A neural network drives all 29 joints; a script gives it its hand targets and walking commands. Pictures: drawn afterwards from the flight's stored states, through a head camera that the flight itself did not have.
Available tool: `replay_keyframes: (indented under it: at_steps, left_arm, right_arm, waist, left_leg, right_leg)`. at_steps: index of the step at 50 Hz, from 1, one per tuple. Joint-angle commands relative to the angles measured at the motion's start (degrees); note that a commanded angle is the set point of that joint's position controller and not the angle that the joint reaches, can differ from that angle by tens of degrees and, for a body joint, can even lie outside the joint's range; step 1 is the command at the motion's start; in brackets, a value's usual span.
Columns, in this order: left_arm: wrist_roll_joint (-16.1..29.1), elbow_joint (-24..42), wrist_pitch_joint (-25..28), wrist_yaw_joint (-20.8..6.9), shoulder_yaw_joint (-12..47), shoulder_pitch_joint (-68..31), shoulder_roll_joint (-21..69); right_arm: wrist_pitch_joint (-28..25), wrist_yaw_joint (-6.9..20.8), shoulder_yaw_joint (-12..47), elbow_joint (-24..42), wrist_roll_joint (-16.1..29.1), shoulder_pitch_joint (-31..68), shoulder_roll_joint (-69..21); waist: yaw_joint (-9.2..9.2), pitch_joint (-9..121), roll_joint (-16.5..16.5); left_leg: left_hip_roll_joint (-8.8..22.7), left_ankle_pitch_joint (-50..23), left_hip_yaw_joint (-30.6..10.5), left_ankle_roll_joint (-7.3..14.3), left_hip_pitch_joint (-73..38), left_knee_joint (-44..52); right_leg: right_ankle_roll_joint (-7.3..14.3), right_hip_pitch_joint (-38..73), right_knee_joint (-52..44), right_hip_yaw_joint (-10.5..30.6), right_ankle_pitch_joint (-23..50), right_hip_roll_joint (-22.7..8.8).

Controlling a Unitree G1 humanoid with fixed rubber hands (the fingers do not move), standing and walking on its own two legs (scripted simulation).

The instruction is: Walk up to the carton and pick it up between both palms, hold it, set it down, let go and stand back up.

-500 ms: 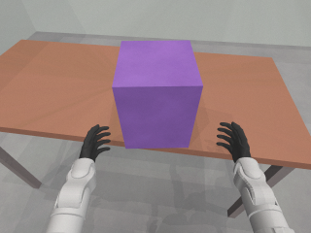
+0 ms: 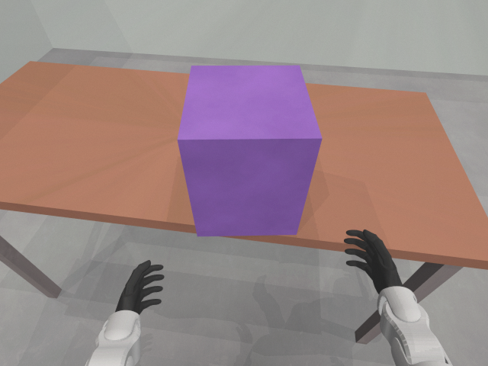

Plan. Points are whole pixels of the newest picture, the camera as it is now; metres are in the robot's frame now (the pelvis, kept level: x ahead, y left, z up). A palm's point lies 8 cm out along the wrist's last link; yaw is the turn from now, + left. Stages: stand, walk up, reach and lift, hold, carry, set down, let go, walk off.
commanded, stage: set down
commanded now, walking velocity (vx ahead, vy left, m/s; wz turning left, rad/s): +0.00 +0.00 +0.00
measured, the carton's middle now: (246, 154) +0.46 +0.03 +0.09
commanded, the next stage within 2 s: let go in 0.68 s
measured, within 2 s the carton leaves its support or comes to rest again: neither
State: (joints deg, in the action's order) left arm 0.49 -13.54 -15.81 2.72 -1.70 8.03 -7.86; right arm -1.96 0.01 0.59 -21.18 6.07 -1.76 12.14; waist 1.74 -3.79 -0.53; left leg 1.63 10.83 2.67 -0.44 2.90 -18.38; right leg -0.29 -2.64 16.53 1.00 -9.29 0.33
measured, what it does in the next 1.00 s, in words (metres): stands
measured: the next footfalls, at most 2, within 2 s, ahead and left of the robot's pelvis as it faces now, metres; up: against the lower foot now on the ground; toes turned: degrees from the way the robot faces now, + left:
none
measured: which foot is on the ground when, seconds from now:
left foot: down 0.00-1.00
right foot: down 0.00-1.00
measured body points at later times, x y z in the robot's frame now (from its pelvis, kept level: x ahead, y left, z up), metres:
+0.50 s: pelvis +0.01 +0.00 +0.00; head +0.01 +0.01 +0.45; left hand +0.18 +0.24 -0.08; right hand +0.17 -0.23 -0.08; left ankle +0.00 +0.12 -0.75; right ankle +0.00 -0.12 -0.75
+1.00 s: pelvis +0.01 -0.01 +0.00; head +0.02 +0.00 +0.45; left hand +0.18 +0.23 -0.09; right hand +0.16 -0.24 -0.10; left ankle +0.00 +0.12 -0.75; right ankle +0.00 -0.12 -0.75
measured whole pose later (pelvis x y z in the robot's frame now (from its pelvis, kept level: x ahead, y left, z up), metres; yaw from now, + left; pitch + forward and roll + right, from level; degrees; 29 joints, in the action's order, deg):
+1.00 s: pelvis +0.01 -0.01 +0.00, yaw +0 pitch -4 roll +0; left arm 0.5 -30.6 -5.5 0.6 -0.2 10.8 -13.0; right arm -14.2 1.3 -2.0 -43.7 -1.5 -11.7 10.9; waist 0.1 -4.7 -0.1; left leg 2.3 13.3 2.5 -1.1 4.5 -21.7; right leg 0.4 -4.6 20.6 0.4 -12.2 0.8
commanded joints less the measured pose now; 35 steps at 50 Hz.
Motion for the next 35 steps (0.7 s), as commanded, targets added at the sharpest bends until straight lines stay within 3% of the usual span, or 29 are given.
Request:
replay_keyframes:
  at_steps: [1, 2, 3, 4, 5, 6, 7, 8, 9, 10, 11, 12, 14, 15, 16, 17, 19, 20, 23, 25, 28, 30, 35]
  left_arm:
    - [0.5, 8.6, 2.4, -0.3, -0.5, -9.4, -4.9]
    - [-1.1, 0.8, 2.2, -0.4, 0.8, -5.7, -2.6]
    - [0.9, 7.8, 3.6, 0.2, -0.4, -13.2, -5.6]
    - [-2.8, -5.2, 2.6, -0.3, 1.4, -5.5, -2.7]
    - [1.0, 11.8, 5.8, 0.6, -2.3, -12.6, -8.6]
    - [-1.3, -5.5, 4.9, 0.2, 1.4, -6.2, -4.4]
    - [0.8, 5.9, 7.1, 0.6, -1.9, -9.6, -9.2]
    - [2.3, 6.6, 8.2, 1.0, -1.3, -9.2, -9.5]
    - [0.7, -1.4, 8.1, 0.6, 0.1, -6.2, -7.6]
    - [1.1, -2.3, 8.4, -0.1, -0.7, -5.2, -8.2]
    - [0.2, -6.5, 8.2, -1.0, -0.9, -2.8, -8.7]
    - [1.8, -4.9, 8.9, -1.7, -0.2, -4.2, -9.6]
    - [2.3, -6.8, 9.4, -1.9, -0.1, -2.4, -8.5]
    - [0.8, -12.5, 9.4, -2.5, 0.7, 1.7, -7.5]
    - [1.8, -5.7, 10.9, -2.2, -0.8, -1.4, -9.4]
    - [2.8, -4.1, 12.0, -1.5, -0.7, -3.9, -10.8]
    - [3.2, -1.4, 13.2, -0.3, -0.4, -5.9, -11.3]
    - [2.2, -6.9, 12.9, -0.5, 0.6, -3.5, -9.7]
    - [0.9, -6.7, 11.8, -1.3, 0.4, -1.4, -9.3]
    - [0.8, -11.9, 9.6, -2.0, 1.1, -0.1, -8.0]
    - [-0.2, -9.2, 9.0, -2.2, 0.0, 0.6, -8.0]
    - [-1.0, -10.8, 8.7, -2.6, 0.7, 0.4, -8.1]
    - [-1.4, -9.9, 10.1, -1.8, 0.4, -2.0, -8.7]
  right_arm:
    - [2.0, -0.4, -2.1, 3.4, -1.8, 1.6, 3.4]
    - [2.6, -0.2, -1.6, -4.6, -3.7, -2.0, 3.3]
    - [2.0, -0.1, -3.2, 2.8, -3.1, 4.4, 3.3]
    - [3.1, 0.4, -2.0, -11.1, -5.8, -2.6, 2.8]
    - [0.8, 0.2, -5.2, 8.1, -3.9, 3.6, 3.3]
    - [1.8, 0.6, -3.2, -8.7, -6.5, -1.8, 2.2]
    - [-0.5, 0.3, -4.9, 4.5, -5.5, 1.3, 3.1]
    - [-1.7, -0.3, -5.2, 9.0, -5.3, 1.7, 2.4]
    - [-2.3, -0.3, -4.5, 1.4, -6.8, -0.9, 2.7]
    - [-3.4, -0.3, -4.4, 1.5, -7.4, -1.8, 3.0]
    - [-4.3, 0.0, -5.3, -2.5, -8.8, -3.8, 3.5]
    - [-5.6, 0.0, -5.0, -0.3, -8.4, -2.9, 4.3]
    - [-7.5, 0.3, -4.8, -1.3, -7.1, -2.7, 4.6]
    - [-8.5, 0.5, -4.0, -8.4, -7.9, -6.3, 4.3]
    - [-10.2, 0.6, -5.3, -3.7, -6.5, -4.7, 4.8]
    - [-11.1, 0.8, -5.2, -1.5, -6.2, -3.0, 5.7]
    - [-12.8, 1.1, -4.6, -1.9, -4.8, -2.1, 4.1]
    - [-12.4, 1.6, -3.6, -7.6, -4.6, -4.1, 3.8]
    - [-12.3, 1.7, -3.9, -9.8, -4.5, -4.8, 4.8]
    - [-11.2, 2.1, -2.7, -13.6, -4.0, -4.8, 5.8]
    - [-11.2, 1.8, -3.3, -14.5, -5.0, -7.0, 6.3]
    - [-11.0, 1.4, -3.0, -17.7, -4.8, -7.5, 5.4]
    - [-11.8, 1.5, -4.2, -17.1, -6.3, -5.7, 5.2]
  waist:
    - [-0.87, 2.9, 2.6]
    - [-2.27, -0.8, 1.7]
    - [-1.10, 3.5, 1.8]
    - [-2.42, -4.9, 2.6]
    - [0.45, 6.7, 0.2]
    - [-2.19, -1.8, 1.2]
    - [0.39, 7.8, 0.3]
    - [0.02, 10.4, -2.1]
    - [-0.17, 5.4, -1.1]
    - [0.06, 8.5, -1.9]
    - [0.12, 8.1, -1.7]
    - [0.25, 9.2, -3.7]
    - [-0.05, 10.1, -2.1]
    - [-0.13, 7.5, -1.4]
    - [0.31, 11.6, -0.9]
    - [0.43, 13.2, -1.9]
    - [0.95, 12.0, 0.5]
    - [0.22, 8.7, 1.1]
    - [0.48, 5.9, 2.1]
    - [0.26, 3.0, 2.4]
    - [-0.28, 4.3, 2.0]
    - [-0.97, 2.0, 2.7]
    - [-1.34, 4.6, 2.2]
  left_leg:
    - [-2.8, -5.8, 1.8, -1.7, 0.0, 3.0]
    - [-2.3, -4.9, 1.8, -1.9, 0.7, 3.4]
    - [-2.4, -2.5, 2.1, -1.5, 1.4, 3.6]
    - [-2.2, -0.1, 1.7, -1.6, 2.2, 4.2]
    - [-2.3, 0.5, 2.2, -0.5, 2.4, 4.0]
    - [-2.0, 1.9, 1.9, -0.8, 4.2, 4.0]
    - [-2.4, 0.8, 2.7, -0.2, 3.1, 3.4]
    - [-2.2, -0.4, 2.6, 0.5, 3.7, 2.3]
    - [-2.2, -2.2, 3.2, -0.2, 5.1, 1.9]
    - [-2.4, -2.8, 3.4, -0.1, 3.1, 1.6]
    - [-2.5, -4.2, 3.5, -0.3, 2.5, 1.3]
    - [-2.5, -4.1, 3.2, -0.5, 3.1, 1.0]
    - [-2.0, -7.9, 2.7, -1.1, 1.5, -0.4]
    - [-1.8, -8.8, 2.9, -1.6, 0.7, -1.0]
    - [-1.3, -10.4, 2.7, -1.8, -1.8, -1.3]
    - [-1.3, -10.2, 2.7, -1.9, -2.1, -1.5]
    - [-1.7, -10.1, 3.2, -1.9, -0.6, -1.5]
    - [-1.3, -10.3, 3.0, -2.4, -1.4, -1.5]
    - [-0.8, -11.6, 3.1, -2.2, -2.0, -0.5]
    - [-0.7, -12.6, 2.5, -2.7, -2.1, -0.7]
    - [-1.0, -15.3, 3.0, -2.7, -5.8, -1.5]
    - [-1.2, -16.0, 2.7, -2.6, -5.2, -1.6]
    - [-1.0, -12.9, 2.8, -2.3, -4.1, -1.5]
  right_leg:
    - [1.6, 1.4, -2.9, -0.3, 1.4, 1.1]
    - [2.1, -0.1, -3.2, -0.6, -0.8, 1.4]
    - [2.1, -0.5, -2.9, -0.3, -2.3, 0.6]
    - [2.6, -2.4, -3.6, -0.6, -6.0, 1.0]
    - [1.9, 1.8, -2.2, 0.2, -4.1, 0.1]
    - [2.2, -1.2, -2.3, -0.3, -5.0, 0.5]
    - [1.6, 1.9, -1.5, 0.2, -2.9, 0.0]
    - [0.3, 3.0, 0.1, 0.4, 2.1, 0.1]
    - [0.3, 2.2, 0.2, -0.3, 3.5, 0.2]
    - [-0.2, 2.4, 0.3, -0.4, 4.2, 0.0]
    - [0.0, 1.1, 0.0, -0.6, 4.9, 0.2]
    - [0.0, 1.5, 0.4, -1.3, 4.4, 0.4]
    - [0.8, -0.5, 1.0, -1.4, 7.0, 0.9]
    - [1.0, -2.1, 0.9, -2.1, 6.8, 1.0]
    - [1.1, -1.9, 1.3, -2.4, 7.6, 1.4]
    - [0.9, -2.4, 1.7, -2.5, 7.0, 1.6]
    - [1.1, -2.7, 1.9, -2.5, 6.3, 1.5]
    - [1.6, -4.2, 1.6, -2.6, 5.2, 1.6]
    - [2.0, -3.0, -0.3, -2.3, 5.7, 1.9]
    - [2.2, -3.2, -0.6, -2.9, 5.1, 2.2]
    - [1.9, -4.4, -0.8, -2.6, 7.0, 2.1]
    - [2.0, -4.0, -1.3, -2.7, 6.3, 2.5]
    - [2.2, -3.4, -0.6, -2.2, 4.6, 2.1]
